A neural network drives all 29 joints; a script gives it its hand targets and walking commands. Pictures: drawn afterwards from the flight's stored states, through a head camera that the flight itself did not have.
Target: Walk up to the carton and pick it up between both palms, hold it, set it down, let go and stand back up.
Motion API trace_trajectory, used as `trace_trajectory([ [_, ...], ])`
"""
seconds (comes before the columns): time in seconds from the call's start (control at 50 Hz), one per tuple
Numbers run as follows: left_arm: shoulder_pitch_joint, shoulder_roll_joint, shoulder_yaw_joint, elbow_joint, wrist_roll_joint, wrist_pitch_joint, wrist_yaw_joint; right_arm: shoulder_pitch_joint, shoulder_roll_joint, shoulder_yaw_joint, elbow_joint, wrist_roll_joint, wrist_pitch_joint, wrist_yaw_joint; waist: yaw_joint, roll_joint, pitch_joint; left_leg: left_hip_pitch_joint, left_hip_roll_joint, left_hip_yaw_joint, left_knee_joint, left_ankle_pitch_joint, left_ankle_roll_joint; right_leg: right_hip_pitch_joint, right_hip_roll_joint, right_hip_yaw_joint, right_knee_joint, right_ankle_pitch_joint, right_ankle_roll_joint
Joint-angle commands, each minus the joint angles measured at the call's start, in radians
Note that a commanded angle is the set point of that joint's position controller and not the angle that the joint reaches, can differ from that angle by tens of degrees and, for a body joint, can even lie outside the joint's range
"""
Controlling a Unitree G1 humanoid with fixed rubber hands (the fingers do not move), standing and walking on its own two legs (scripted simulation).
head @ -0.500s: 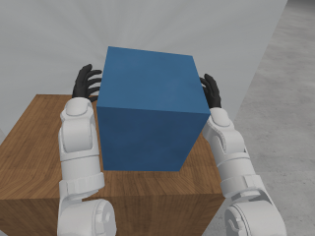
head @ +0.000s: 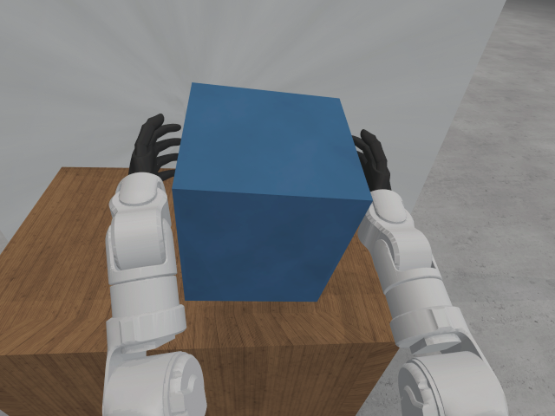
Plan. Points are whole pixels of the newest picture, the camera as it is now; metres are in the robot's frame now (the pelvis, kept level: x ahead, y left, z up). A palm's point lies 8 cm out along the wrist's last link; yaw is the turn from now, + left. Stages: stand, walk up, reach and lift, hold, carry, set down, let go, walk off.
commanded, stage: hold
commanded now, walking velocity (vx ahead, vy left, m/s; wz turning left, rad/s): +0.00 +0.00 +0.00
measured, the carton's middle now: (260, 202) +0.38 +0.02 +0.14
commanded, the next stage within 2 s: none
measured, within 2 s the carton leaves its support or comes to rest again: neither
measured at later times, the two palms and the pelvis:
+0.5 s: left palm (145, 177) +0.35 +0.17 +0.21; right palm (373, 190) +0.35 -0.13 +0.19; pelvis +0.00 +0.00 +0.00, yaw +0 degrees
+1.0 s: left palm (146, 178) +0.35 +0.17 +0.21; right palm (373, 189) +0.35 -0.13 +0.19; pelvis +0.00 +0.00 +0.00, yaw +0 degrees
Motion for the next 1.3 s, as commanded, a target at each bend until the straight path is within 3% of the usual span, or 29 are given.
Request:
trace_trajectory([
  [0.0, -0.522, -0.448, -0.474, -0.034, -0.146, -0.023, -0.138, -0.758, 0.464, 0.368, -0.302, 0.06, -0.079, 0.081, -0.017, 0.08, -0.339, -0.013, -0.048, 0.042, -0.031, 0.24, -0.021, 0.148, 0.042, -0.007, 0.002, 0.117, 0.034],
  [0.08, -0.513, -0.456, -0.507, -0.069, -0.161, -0.029, -0.133, -0.753, 0.467, 0.395, -0.342, 0.076, -0.081, 0.075, -0.024, 0.087, -0.369, 0.011, -0.049, 0.035, -0.009, 0.305, -0.032, 0.158, 0.049, -0.01, 0.011, 0.172, 0.036],
  [0.18, -0.502, -0.444, -0.491, -0.056, -0.147, -0.021, -0.133, -0.736, 0.463, 0.386, -0.32, 0.065, -0.068, 0.078, -0.012, 0.077, -0.31, -0.018, -0.045, 0.038, -0.038, 0.232, -0.023, 0.135, 0.044, -0.011, 0.003, 0.102, 0.033],
  [0.34, -0.512, -0.465, -0.518, -0.072, -0.165, -0.019, -0.124, -0.755, 0.451, 0.381, -0.344, 0.069, -0.076, 0.085, -0.019, 0.095, -0.351, 0.014, -0.038, 0.035, -0.023, 0.265, -0.034, 0.115, 0.054, -0.014, 0.004, 0.089, 0.024],
  [0.44, -0.518, -0.454, -0.49, -0.044, -0.148, -0.014, -0.124, -0.749, 0.448, 0.358, -0.302, 0.053, -0.072, 0.096, -0.01, 0.09, -0.307, -0.016, -0.034, 0.038, -0.049, 0.203, -0.025, 0.105, 0.049, -0.012, -0.004, 0.032, 0.019],
  [0.76, -0.531, -0.448, -0.466, -0.02, -0.144, -0.025, -0.131, -0.774, 0.472, 0.363, -0.295, 0.047, -0.083, 0.091, -0.004, 0.066, -0.334, -0.02, -0.044, 0.046, -0.044, 0.203, -0.009, 0.131, 0.043, -0.006, -0.002, 0.075, 0.031],
  [0.96, -0.532, -0.443, -0.48, -0.051, -0.15, -0.029, -0.135, -0.755, 0.474, 0.375, -0.305, 0.056, -0.081, 0.083, -0.012, 0.078, -0.346, -0.015, -0.048, 0.042, -0.037, 0.224, -0.018, 0.144, 0.041, -0.01, 0.005, 0.104, 0.035],
  [1.28, -0.524, -0.447, -0.472, -0.026, -0.141, -0.018, -0.132, -0.756, 0.456, 0.355, -0.284, 0.047, -0.08, 0.091, -0.008, 0.081, -0.306, -0.017, -0.039, 0.044, -0.048, 0.202, -0.018, 0.116, 0.045, -0.013, -0.003, 0.046, 0.026],
])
